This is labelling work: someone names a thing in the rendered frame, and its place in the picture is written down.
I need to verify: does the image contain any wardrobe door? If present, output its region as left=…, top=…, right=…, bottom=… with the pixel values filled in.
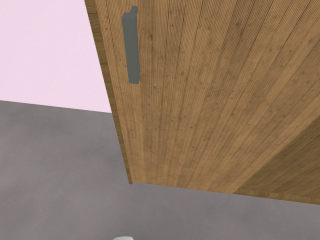
left=239, top=115, right=320, bottom=199
left=95, top=0, right=320, bottom=194

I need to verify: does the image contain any handle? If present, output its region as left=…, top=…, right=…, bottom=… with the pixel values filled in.
left=121, top=6, right=140, bottom=84

